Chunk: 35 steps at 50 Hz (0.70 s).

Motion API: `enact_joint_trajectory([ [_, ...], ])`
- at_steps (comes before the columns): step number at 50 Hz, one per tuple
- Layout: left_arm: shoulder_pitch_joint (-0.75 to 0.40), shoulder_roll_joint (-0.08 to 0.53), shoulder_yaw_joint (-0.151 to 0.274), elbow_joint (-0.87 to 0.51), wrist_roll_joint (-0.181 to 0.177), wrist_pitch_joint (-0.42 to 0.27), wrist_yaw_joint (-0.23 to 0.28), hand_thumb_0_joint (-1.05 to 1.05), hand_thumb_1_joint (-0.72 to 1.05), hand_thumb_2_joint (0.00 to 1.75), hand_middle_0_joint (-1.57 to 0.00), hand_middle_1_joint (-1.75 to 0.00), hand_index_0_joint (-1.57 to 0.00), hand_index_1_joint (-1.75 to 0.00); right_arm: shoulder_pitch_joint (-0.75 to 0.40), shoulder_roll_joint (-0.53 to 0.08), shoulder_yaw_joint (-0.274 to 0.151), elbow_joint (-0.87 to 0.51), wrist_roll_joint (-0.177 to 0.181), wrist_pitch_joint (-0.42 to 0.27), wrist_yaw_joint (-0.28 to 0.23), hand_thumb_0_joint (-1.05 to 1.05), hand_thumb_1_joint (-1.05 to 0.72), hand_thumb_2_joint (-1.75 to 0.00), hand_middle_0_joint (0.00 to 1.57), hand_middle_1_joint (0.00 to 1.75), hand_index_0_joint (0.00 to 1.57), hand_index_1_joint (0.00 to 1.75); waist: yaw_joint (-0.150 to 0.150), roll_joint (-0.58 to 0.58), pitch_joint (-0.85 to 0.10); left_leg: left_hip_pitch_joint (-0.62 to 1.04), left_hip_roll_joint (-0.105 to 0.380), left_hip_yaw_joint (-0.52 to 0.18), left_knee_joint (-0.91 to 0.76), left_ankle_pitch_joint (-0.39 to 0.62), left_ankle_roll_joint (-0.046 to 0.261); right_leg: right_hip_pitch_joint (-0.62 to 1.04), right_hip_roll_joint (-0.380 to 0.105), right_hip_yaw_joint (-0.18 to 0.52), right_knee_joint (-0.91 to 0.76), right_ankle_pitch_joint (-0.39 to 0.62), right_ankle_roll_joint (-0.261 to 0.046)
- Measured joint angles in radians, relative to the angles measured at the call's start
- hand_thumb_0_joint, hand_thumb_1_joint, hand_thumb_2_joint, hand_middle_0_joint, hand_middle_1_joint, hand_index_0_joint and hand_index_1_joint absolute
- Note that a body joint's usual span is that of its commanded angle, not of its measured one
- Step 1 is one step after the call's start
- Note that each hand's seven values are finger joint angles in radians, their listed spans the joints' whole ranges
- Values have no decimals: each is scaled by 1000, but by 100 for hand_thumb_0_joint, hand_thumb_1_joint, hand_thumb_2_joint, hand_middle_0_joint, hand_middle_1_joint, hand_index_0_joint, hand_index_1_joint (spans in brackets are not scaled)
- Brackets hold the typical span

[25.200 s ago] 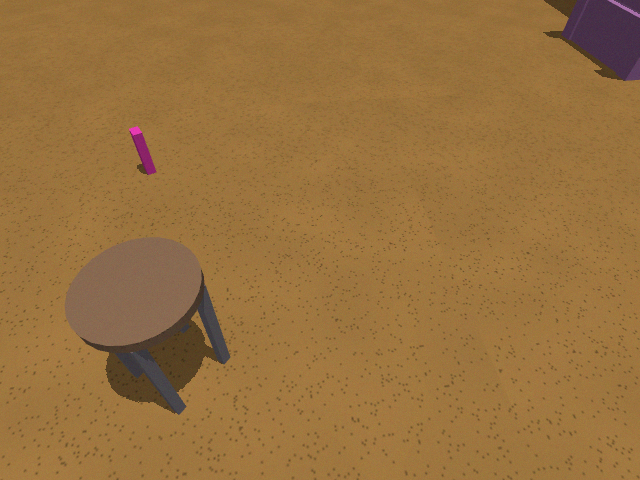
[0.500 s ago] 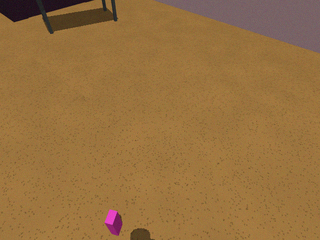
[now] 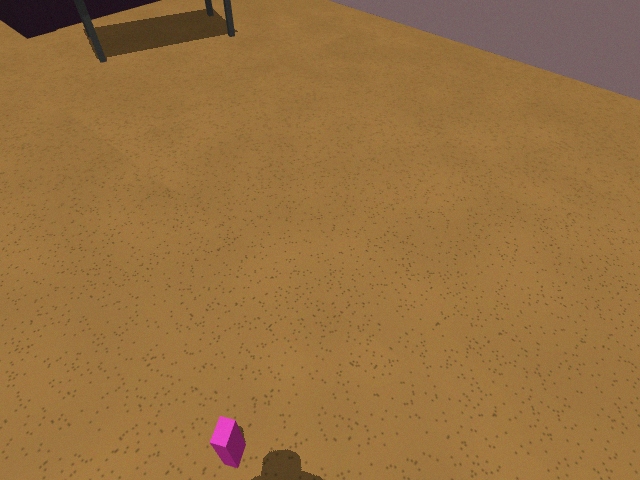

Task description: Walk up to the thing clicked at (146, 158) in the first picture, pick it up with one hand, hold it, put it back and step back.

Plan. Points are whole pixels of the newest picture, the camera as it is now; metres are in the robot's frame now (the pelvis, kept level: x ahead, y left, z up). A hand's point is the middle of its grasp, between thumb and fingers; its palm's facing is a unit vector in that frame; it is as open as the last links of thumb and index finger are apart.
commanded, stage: go down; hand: left
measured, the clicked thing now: (229, 443) +0.35 +0.22 -0.67
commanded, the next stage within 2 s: none
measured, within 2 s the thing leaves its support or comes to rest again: neither
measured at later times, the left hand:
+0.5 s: hand out of the picture +0.15 +0.29 -0.21, palm faces +0.07 -0.95 -0.30, open 16.2 cm
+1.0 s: hand out of the picture +0.14 +0.33 -0.24, palm faces +0.14 -0.95 -0.27, open 17.4 cm
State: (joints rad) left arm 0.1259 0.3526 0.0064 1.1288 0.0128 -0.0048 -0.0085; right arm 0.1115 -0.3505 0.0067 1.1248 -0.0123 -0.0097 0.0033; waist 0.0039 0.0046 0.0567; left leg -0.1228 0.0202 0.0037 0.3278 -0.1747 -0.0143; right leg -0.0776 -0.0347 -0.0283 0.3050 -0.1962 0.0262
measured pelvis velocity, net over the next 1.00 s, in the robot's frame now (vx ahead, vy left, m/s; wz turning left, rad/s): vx -0.03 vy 0.00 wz -0.01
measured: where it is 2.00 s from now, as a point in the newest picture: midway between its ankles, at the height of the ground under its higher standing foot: outside the picture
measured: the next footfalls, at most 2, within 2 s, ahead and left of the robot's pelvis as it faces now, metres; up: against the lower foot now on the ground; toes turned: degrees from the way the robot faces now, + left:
none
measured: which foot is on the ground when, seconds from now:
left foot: down 0.00-1.00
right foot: down 0.00-1.00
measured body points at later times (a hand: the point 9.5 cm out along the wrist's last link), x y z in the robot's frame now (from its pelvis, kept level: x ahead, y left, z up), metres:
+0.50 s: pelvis -0.02 +0.00 -0.08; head +0.07 +0.02 +0.36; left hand +0.14 +0.34 -0.19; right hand +0.10 -0.27 -0.18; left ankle +0.00 +0.13 -0.75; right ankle -0.02 -0.13 -0.75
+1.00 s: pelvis -0.03 +0.00 -0.14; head +0.09 +0.03 +0.29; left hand +0.13 +0.37 -0.22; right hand +0.16 -0.25 -0.21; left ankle +0.00 +0.13 -0.75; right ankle -0.02 -0.13 -0.75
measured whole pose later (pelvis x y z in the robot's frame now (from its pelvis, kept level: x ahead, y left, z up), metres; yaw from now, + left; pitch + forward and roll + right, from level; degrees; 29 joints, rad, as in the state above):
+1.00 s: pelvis -0.03 +0.00 -0.14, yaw -1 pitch +23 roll -3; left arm 0.16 0.45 0.43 0.62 -0.04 -0.01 -0.27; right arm 0.17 -0.26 -0.01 0.52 -0.01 -0.19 -0.06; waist -0.02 -0.02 -0.15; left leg -1.18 0.04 -0.05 1.34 -0.57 -0.01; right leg -1.11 -0.02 -0.05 1.30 -0.59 0.02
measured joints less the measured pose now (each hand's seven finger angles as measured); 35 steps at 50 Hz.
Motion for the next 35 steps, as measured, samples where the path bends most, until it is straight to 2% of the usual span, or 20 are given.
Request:
enact_joint_trajectory([
  [3, -20, -17, 28, -57, -30, -19, 17, 1, 86, 86, -16, -26, -16, -26, 46, 8, 3, -127, 41, -18, -27, 1, -91, -91, 21, 30, 20, 30, -3, 2, -1, -76, -2, -7, 62, -20, 2, -77, -3, -5, 69, -26, -2],
  [5, -84, -25, 63, -45, -28, -26, 18, 1, 80, 80, -13, -21, -13, -21, 56, 25, 2, -193, 52, -26, -36, 1, -93, -91, 20, 30, 20, 30, -6, 0, 6, -137, 0, -10, 114, -36, 1, -137, -1, -6, 123, -44, -4],
  [9, -187, -4, 139, -39, 13, -22, -10, 1, 61, 60, -7, -13, -8, -13, 67, 77, -9, -278, 43, -32, -40, 1, -94, -92, 20, 30, 20, 30, -18, -18, -13, -271, 10, -10, 223, -73, -4, -273, 8, -1, 232, -80, -10],
  [12, -205, 17, 204, -63, 42, -10, -35, 1, 44, 45, -5, -9, -5, -8, 90, 105, -21, -325, 32, -30, -30, 1, -94, -92, 21, 30, 20, 30, -28, -30, -44, -353, 19, -5, 307, -112, -7, -358, 14, 7, 315, -115, -13],
  [15, -193, 31, 233, -89, 53, 8, -57, 1, 26, 33, -4, -7, -5, -6, 118, 112, -26, -364, 28, -26, -22, 1, -93, -91, 21, 30, 20, 30, -35, -27, -76, -423, 23, -5, 390, -153, -6, -426, 18, 9, 390, -151, -13],
  [19, -150, 45, 276, -138, 46, 16, -101, 0, 3, 22, -4, -6, -5, -5, 134, 102, -37, -414, 27, -32, -11, 1, -92, -91, 21, 30, 20, 30, -40, -15, -116, -551, 26, -8, 535, -219, -3, -550, 19, 11, 528, -213, -8],
  [25, -32, 37, 304, -339, 28, 19, -154, 0, -25, 11, -4, -5, -5, -5, 123, 94, -58, -485, 29, -53, -19, 1, -89, -90, 21, 30, 20, 30, -27, -7, -127, -713, 24, -15, 714, -294, 2, -708, 15, 12, 704, -288, -1],
  [29, 33, 25, 300, -466, 17, 54, -160, 0, -38, 7, -5, -5, -6, -4, 99, 100, -53, -513, 30, -65, -32, 1, -88, -90, 20, 30, 20, 30, -18, -5, -133, -769, 23, -22, 769, -315, 4, -759, 15, 7, 754, -309, 0],
  [35, 84, 20, 306, -573, 8, 106, -152, 0, -48, 3, -6, -3, -7, -3, 71, 116, -31, -555, 23, -91, -50, 1, -88, -89, 21, 30, 20, 30, -16, -9, -153, -822, 25, -36, 822, -335, 2, -804, 17, -5, 799, -329, -1],
])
